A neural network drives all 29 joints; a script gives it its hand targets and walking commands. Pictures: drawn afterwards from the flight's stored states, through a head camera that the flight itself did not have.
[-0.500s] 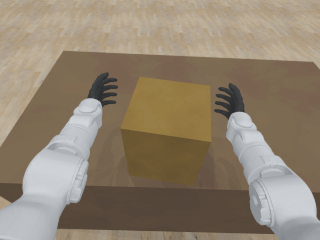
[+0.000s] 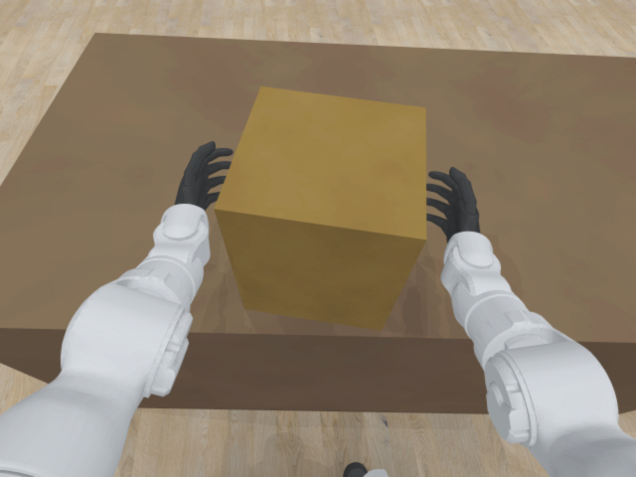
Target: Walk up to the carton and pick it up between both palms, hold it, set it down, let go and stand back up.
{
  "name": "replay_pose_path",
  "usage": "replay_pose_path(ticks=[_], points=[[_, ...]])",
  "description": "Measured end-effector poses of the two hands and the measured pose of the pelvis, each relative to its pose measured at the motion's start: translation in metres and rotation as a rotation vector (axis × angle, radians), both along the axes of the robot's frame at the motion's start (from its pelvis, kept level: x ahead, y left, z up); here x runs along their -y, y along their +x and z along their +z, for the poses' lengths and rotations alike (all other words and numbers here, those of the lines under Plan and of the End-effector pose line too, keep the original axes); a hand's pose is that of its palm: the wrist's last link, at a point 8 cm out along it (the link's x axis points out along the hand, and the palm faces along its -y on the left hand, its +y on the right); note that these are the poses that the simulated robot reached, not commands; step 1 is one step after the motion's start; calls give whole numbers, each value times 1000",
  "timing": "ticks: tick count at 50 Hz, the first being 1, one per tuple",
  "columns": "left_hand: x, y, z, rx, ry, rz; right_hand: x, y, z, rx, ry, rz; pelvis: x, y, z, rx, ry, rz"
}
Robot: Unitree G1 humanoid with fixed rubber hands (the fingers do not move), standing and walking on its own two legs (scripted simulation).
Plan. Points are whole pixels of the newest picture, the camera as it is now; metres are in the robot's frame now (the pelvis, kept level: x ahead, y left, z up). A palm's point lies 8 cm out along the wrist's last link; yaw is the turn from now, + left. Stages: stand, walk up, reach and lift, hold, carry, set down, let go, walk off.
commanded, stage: reach and lift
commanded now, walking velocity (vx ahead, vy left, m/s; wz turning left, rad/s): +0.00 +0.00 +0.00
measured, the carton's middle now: (326, 218) +0.46 -0.04 +0.02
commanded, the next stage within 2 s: none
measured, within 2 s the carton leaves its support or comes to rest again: neither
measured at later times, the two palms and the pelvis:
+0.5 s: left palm (208, 206) +0.47 +0.11 +0.06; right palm (442, 229) +0.42 -0.19 +0.04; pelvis +0.00 +0.00 +0.00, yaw +1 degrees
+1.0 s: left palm (206, 214) +0.46 +0.12 +0.05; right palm (437, 235) +0.41 -0.18 +0.04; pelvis +0.04 +0.01 +0.04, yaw +2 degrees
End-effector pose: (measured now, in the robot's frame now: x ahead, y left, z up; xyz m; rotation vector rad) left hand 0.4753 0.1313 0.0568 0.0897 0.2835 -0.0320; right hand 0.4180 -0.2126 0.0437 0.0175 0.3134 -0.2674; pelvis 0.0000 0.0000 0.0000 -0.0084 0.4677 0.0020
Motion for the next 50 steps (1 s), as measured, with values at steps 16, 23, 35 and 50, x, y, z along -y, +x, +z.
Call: replay_pose_path(ticks=[16, 23, 35, 50], points=[[14, -5, -1, 10, -24, -22, -23, 2, -1, 13, 11, -7, 2, -8, -4, 3, 2, 8], [18, -5, -1, 17, -32, -52, -25, 1, 1, 7, 1, -27, -1, -6, 1, 26, -3, 9], [16, -15, -2, 21, -78, -34, -30, -6, 0, 63, -45, -36, -11, 20, 26, 137, -13, 29], [15, -14, -7, 34, -96, -19, -32, -5, -2, 68, -82, -31, -11, 42, 38, 205, -14, 35]])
